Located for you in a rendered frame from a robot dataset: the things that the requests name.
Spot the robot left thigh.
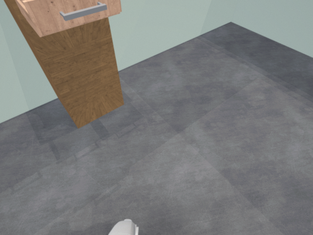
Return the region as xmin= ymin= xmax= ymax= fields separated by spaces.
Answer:
xmin=108 ymin=221 xmax=139 ymax=235

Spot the drawer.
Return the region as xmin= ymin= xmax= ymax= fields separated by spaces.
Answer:
xmin=15 ymin=0 xmax=122 ymax=37

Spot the handle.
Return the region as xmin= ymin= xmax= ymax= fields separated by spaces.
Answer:
xmin=60 ymin=2 xmax=107 ymax=21

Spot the cabinet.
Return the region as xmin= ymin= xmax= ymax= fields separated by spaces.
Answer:
xmin=4 ymin=0 xmax=124 ymax=129

